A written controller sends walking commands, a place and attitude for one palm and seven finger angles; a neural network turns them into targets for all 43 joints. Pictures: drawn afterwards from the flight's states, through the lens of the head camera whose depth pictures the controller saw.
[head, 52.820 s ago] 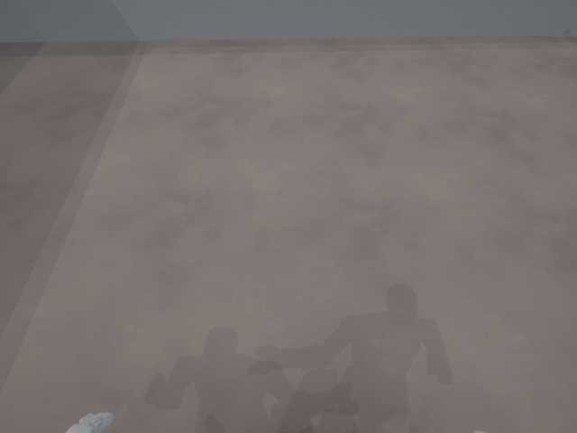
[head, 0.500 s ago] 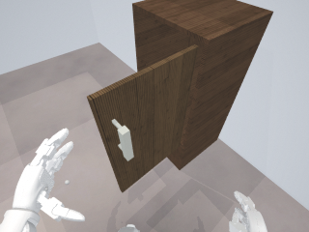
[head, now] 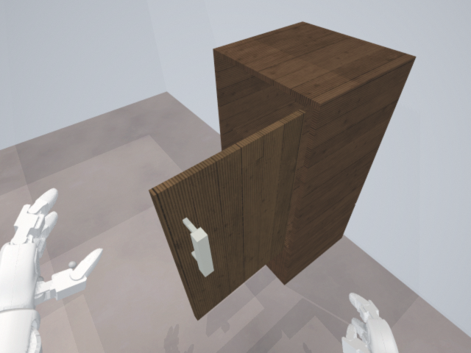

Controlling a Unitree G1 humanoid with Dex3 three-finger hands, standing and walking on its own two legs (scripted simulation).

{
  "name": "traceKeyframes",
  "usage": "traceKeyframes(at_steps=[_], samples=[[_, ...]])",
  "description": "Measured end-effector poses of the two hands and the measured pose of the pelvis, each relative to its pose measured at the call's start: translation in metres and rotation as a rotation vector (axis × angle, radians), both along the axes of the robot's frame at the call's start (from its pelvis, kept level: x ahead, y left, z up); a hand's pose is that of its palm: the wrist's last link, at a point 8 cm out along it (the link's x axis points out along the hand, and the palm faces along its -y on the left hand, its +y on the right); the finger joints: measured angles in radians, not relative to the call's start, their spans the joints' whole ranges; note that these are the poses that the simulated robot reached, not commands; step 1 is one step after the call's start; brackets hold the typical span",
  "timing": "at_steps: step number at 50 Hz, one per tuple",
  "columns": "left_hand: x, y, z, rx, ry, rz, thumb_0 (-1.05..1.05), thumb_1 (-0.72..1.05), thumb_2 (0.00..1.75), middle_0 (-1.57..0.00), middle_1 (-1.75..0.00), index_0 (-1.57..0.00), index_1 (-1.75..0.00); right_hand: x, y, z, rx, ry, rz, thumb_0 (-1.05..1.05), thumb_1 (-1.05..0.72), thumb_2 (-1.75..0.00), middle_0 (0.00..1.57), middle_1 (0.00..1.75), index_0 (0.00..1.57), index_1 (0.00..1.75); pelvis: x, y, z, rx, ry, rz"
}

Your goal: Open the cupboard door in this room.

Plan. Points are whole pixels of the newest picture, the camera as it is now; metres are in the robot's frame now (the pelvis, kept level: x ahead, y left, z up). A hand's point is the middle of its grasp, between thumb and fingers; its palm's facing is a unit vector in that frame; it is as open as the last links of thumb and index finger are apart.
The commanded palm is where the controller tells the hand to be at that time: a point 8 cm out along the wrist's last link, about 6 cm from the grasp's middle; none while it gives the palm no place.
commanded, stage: draw the hand back to the body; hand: left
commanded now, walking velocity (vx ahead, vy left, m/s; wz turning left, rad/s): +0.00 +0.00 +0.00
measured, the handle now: (197, 246) +0.34 +0.13 -0.05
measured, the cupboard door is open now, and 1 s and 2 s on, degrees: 92 92 92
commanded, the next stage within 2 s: step back with the hand held close in 0.54 s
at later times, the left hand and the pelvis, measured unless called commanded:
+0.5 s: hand (69, 250) +0.20 +0.25 +0.15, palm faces +0.44 -0.80 -0.40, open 7.5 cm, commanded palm +0.15 +0.28 +0.17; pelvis +0.00 -0.02 +0.01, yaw -1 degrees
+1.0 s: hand (50, 267) +0.17 +0.26 +0.16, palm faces +0.34 -0.78 -0.53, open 7.4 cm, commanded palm +0.12 +0.30 +0.18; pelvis -0.03 +0.00 +0.01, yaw -1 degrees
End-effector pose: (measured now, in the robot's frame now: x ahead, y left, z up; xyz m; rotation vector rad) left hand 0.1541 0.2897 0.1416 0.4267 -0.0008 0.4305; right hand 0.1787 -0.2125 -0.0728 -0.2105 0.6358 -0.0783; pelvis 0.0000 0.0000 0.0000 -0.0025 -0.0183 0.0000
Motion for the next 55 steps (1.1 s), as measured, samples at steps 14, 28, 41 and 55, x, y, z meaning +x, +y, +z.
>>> traceKeyframes(at_steps=[14,28,41,55], samples=[[0.005,0.004,0.038,0.068,-0.103,0.028,0.01,0.78,0.84,-0.2,-0.3,-0.21,-0.3,0.007,-0.017,0.002,0.0,0.024,-0.012,0.01,-0.9,-0.9,0.2,0.3,0.2,0.3,0.007,-0.009,0.006,0.005,-0.023,-0.009],[0.002,-0.009,0.03,0.041,-0.077,0.011,0.02,0.89,0.89,-0.21,-0.3,-0.21,-0.3,-0.003,-0.031,-0.001,-0.007,0.044,-0.036,0.01,-0.9,-0.9,0.2,0.3,0.2,0.3,0.003,-0.019,0.007,0.004,-0.037,-0.01],[-0.004,-0.009,0.049,0.15,-0.102,-0.051,0.02,0.89,0.9,-0.21,-0.3,-0.21,-0.3,-0.009,-0.035,0.001,-0.008,0.066,-0.066,0.01,-0.9,-0.9,0.2,0.3,0.2,0.3,-0.007,-0.015,0.008,-0.012,0.002,-0.005],[-0.033,0.007,0.045,0.184,-0.059,-0.107,0.02,0.89,0.89,-0.21,-0.3,-0.22,-0.3,-0.056,-0.026,0.001,-0.035,0.121,-0.133,0.01,-0.9,-0.9,0.2,0.3,0.2,0.3,-0.045,0.005,0.006,-0.016,0.02,-0.021]])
